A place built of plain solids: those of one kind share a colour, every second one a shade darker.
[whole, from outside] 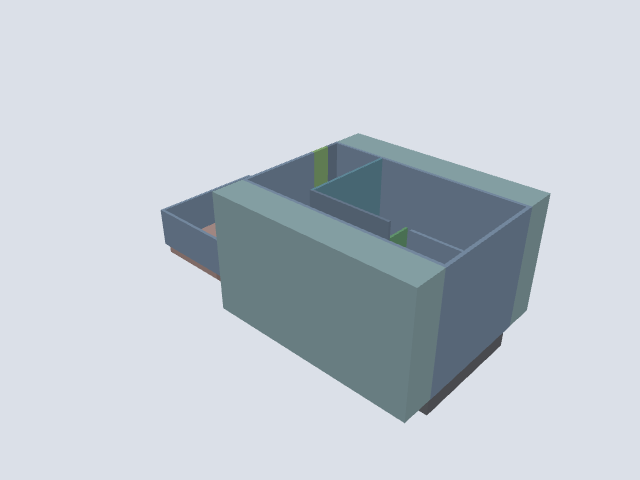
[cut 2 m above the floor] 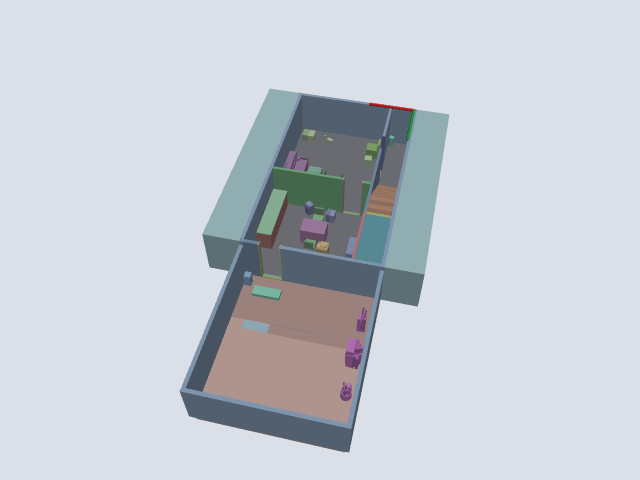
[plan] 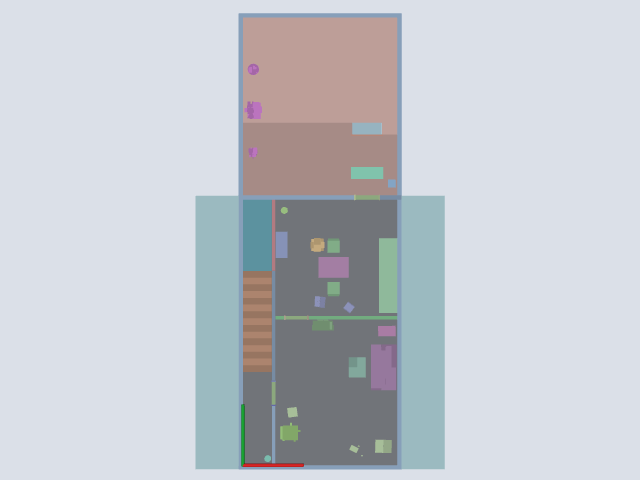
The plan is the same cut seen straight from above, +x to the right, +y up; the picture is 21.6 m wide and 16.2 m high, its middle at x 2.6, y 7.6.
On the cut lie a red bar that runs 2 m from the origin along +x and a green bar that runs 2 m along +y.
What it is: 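A terraced town house, two up and two down, 5.2 m between the party walls, 9.0 m deep; a hall 0.97 m wide; a stair of 16 risers of 167 mm on goings of 228 mm, 0.97 m wide, straight between the party wall and the hall's partition, arriving straight on the upper floor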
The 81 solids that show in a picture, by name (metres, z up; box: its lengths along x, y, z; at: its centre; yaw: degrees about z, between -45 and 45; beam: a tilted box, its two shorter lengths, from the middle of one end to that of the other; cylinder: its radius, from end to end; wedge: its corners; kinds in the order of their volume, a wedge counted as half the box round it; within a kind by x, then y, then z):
{
 "neighbour_1": {"box": [1.46, 9.24, 5.32], "at": [-0.87, 4.48, 2.61]},
 "neighbour_2": {"box": [1.46, 9.24, 5.32], "at": [6.08, 4.48, 2.61]},
 "wall_1": {"box": [0.15, 9.26, 5.32], "at": [-0.07, 4.48, 2.61]},
 "wall_2": {"box": [0.15, 6.3, 1.85], "at": [-0.07, 12.11, 0.88]},
 "wall_3": {"box": [0.12, 2.0, 5.32], "at": [1.03, 1.0, 2.61]},
 "wall_4": {"box": [0.12, 3.7, 5.32], "at": [1.03, 4.71, 2.61]},
 "wall_5": {"box": [3.91, 0.15, 5.32], "at": [1.8, 9.03, 2.61]},
 "wall_6": {"box": [5.51, 0.15, 5.32], "at": [2.6, -0.07, 2.61]},
 "wall_7": {"box": [5.51, 0.15, 1.85], "at": [2.6, 15.18, 0.88]},
 "wall_8": {"box": [0.74, 0.15, 5.32], "at": [4.99, 9.03, 2.61]},
 "wall_9": {"box": [0.15, 9.26, 5.32], "at": [5.28, 4.48, 2.61]},
 "wall_10": {"box": [0.15, 6.3, 1.85], "at": [5.28, 12.11, 0.88]},
 "ground_1": {"box": [3.69, 0.4, 0.5], "at": [1.84, 11.36, -0.25]},
 "ground_2": {"box": [5.21, 2.06, 0.5], "at": [2.6, 10.13, -0.25]},
 "ground_3": {"box": [5.21, 3.55, 0.5], "at": [2.6, 13.33, -0.25]},
 "ground_4": {"box": [0.52, 0.4, 0.5], "at": [4.95, 11.36, -0.25]},
 "under_landing_1": {"box": [0.97, 2.4, 2.72], "at": [0.49, 7.76, 1.31]},
 "tread_1": {"box": [0.97, 0.23, 0.22], "at": [0.49, 3.26, 0.06]},
 "tread_2": {"box": [0.97, 0.23, 0.38], "at": [0.49, 3.48, 0.14]},
 "tread_3": {"box": [0.97, 0.23, 0.55], "at": [0.49, 3.71, 0.23]},
 "tread_4": {"box": [0.97, 0.23, 0.72], "at": [0.49, 3.94, 0.31]},
 "tread_5": {"box": [0.97, 0.23, 0.89], "at": [0.49, 4.17, 0.39]},
 "tread_6": {"box": [0.97, 0.23, 1.05], "at": [0.49, 4.39, 0.48]},
 "tread_7": {"box": [0.97, 0.23, 1.22], "at": [0.49, 4.62, 0.56]},
 "tread_8": {"box": [0.97, 0.23, 1.39], "at": [0.49, 4.85, 0.64]},
 "tread_9": {"box": [0.97, 0.23, 1.55], "at": [0.49, 5.08, 0.73]},
 "tread_10": {"box": [0.97, 0.23, 1.72], "at": [0.49, 5.31, 0.81]},
 "tread_11": {"box": [0.97, 0.23, 1.89], "at": [0.49, 5.53, 0.89]},
 "tread_12": {"box": [0.97, 0.23, 2.06], "at": [0.49, 5.76, 0.98]},
 "tread_13": {"box": [0.97, 0.23, 2.22], "at": [0.49, 5.99, 1.06]},
 "tread_14": {"box": [0.97, 0.23, 2.39], "at": [0.49, 6.22, 1.14]},
 "tread_15": {"box": [0.97, 0.23, 2.56], "at": [0.49, 6.44, 1.23]},
 "kitchen_run_units_1": {"box": [0.6, 2.52, 0.91], "at": [4.91, 6.4, 0.41]},
 "bedroom_front_wall_1": {"box": [4.17, 0.12, 2.7], "at": [3.12, 6.5, 3.92]},
 "kitchen_wall_1": {"box": [0.3, 0.12, 2.62], "at": [1.24, 4.98, 1.26]},
 "kitchen_wall_2": {"box": [2.99, 0.12, 2.62], "at": [3.71, 4.98, 1.26]},
 "slotfit_sofa_1": {"box": [0.52, 1.4, 0.49], "at": [4.58, 3.3, 0.19]},
 "slotfit_sofa_2": {"box": [0.17, 1.43, 0.89], "at": [4.93, 3.31, 0.4]},
 "slotfit_sofa_3": {"box": [0.33, 0.77, 0.85], "at": [5.0, 2.91, 0.37]},
 "slotfit_sofa_4": {"box": [0.23, 0.78, 0.85], "at": [5.08, 3.69, 0.37]},
 "partition_low_beyond_1": {"box": [0.12, 2.4, 2.62], "at": [1.03, 7.76, 1.26]},
 "kitchen_table_1": {"box": [1.02, 0.7, 0.79], "at": [3.06, 6.68, 0.35]},
 "back_wall_over_door_1": {"box": [0.88, 0.15, 2.74], "at": [4.19, 9.03, 3.9]},
 "own_plant_yard_1": {"cylinder": 0.12, "from": [0.25, 11.96, -0.05], "to": [0.25, 11.96, 1.03]},
 "own_plant_yard_2": {"box": [0.15, 0.15, 0.85], "at": [0.26, 10.62, 0.37]},
 "own_plant_yard_3": {"cylinder": 0.19, "from": [0.35, 13.36, -0.05], "to": [0.35, 13.36, 0.29]},
 "own_plant_yard_4": {"box": [0.12, 0.17, 0.85], "at": [0.42, 10.64, 0.37]},
 "own_plant_yard_5": {"box": [0.2, 0.28, 0.85], "at": [0.45, 12.12, 0.37]},
 "own_plant_yard_6": {"box": [0.28, 0.55, 1.08], "at": [0.47, 11.96, 0.49]},
 "tread_head_1": {"box": [0.97, 0.12, 2.72], "at": [0.49, 6.62, 1.31]},
 "slotfit_kitchen_wall_table_1": {"box": [0.4, 0.89, 0.9], "at": [1.3, 7.43, 0.4]},
 "slotfit_storage_1": {"box": [0.68, 0.34, 1.25], "at": [2.69, 4.71, 0.57]},
 "slotfit_low_table_1": {"box": [0.29, 0.34, 0.51], "at": [3.71, 3.48, 0.2]},
 "slotfit_low_table_2": {"box": [0.58, 0.35, 0.51], "at": [3.86, 3.13, 0.2]},
 "slotfit_low_table_3": {"box": [0.29, 0.34, 0.51], "at": [4.0, 3.48, 0.2]},
 "yard_feature_fill_1": {"box": [1.0, 0.4, 0.4], "at": [4.19, 11.36, -0.2]},
 "clutter_front_1": {"box": [0.33, 0.33, 0.46], "at": [1.67, 1.79, 0.18], "yaw": 7.2},
 "clutter_front_2": {"box": [0.27, 0.18, 0.11], "at": [3.75, 0.55, 0.0], "yaw": -27.8},
 "clutter_front_3": {"box": [0.28, 0.44, 0.41], "at": [4.6, 0.64, 0.15], "yaw": -1.6},
 "clutter_front_4": {"box": [0.28, 0.44, 0.41], "at": [4.88, 0.63, 0.15], "yaw": -1.6},
 "slotfit_chair_1": {"box": [0.5, 0.5, 0.53], "at": [1.61, 1.09, 0.22]},
 "clutter_kitchen_1": {"box": [0.17, 0.18, 0.49], "at": [2.51, 5.61, 0.2], "yaw": -6.5},
 "clutter_kitchen_2": {"box": [0.19, 0.18, 0.49], "at": [2.69, 5.59, 0.2], "yaw": -6.5},
 "clutter_kitchen_3": {"box": [0.29, 0.29, 0.51], "at": [3.58, 5.32, 0.21], "yaw": -37.6},
 "clutter_kitchen_4": {"box": [0.29, 0.24, 0.6], "at": [3.58, 5.32, 0.25], "yaw": -37.6},
 "yard_step_1": {"box": [1.09, 0.41, 0.2], "at": [4.19, 9.86, 0.05]},
 "box_cardboard_1": {"box": [0.6, 0.35, 0.35], "at": [4.86, 4.53, 0.12], "yaw": 0.7},
 "kitchen_run_worktop_1": {"box": [0.62, 2.52, 0.04], "at": [4.9, 6.4, 0.88]},
 "own_bin_1": {"box": [0.26, 0.27, 0.6], "at": [5.03, 9.51, 0.25]},
 "side_chair_1": {"box": [0.38, 0.08, 0.38], "at": [3.06, 5.74, 0.65]},
 "side_chair_2": {"box": [0.42, 0.42, 0.04], "at": [3.06, 5.98, 0.43]},
 "side_chair_3": {"box": [0.42, 0.42, 0.04], "at": [3.06, 7.38, 0.43]},
 "side_chair_4": {"box": [0.38, 0.08, 0.38], "at": [3.06, 7.62, 0.65]},
 "doorframe_back_1": {"box": [0.041, 0.19, 2.15], "at": [3.78, 9.03, 1.02]},
 "doorframe_back_2": {"box": [0.041, 0.19, 2.15], "at": [4.6, 9.03, 1.02]},
 "threshold_1": {"box": [0.13, 0.85, 0.07], "at": [1.03, 2.43, -0.01]},
 "threshold_2": {"box": [0.82, 0.13, 0.07], "at": [1.81, 4.98, -0.01]},
 "threshold_3": {"box": [0.86, 0.16, 0.08], "at": [4.19, 9.03, -0.01]},
 "umbrella_stand_1": {"cylinder": 0.12, "from": [0.83, 0.22, 0.0], "to": [0.83, 0.22, 0.5]},
 "doorframe_kitchen_1": {"box": [0.045, 0.16, 2.15], "at": [2.19, 4.98, 1.02]},
 "doorframe_front_room_1": {"box": [0.16, 0.041, 2.15], "at": [1.03, 2.02, 1.02]}
}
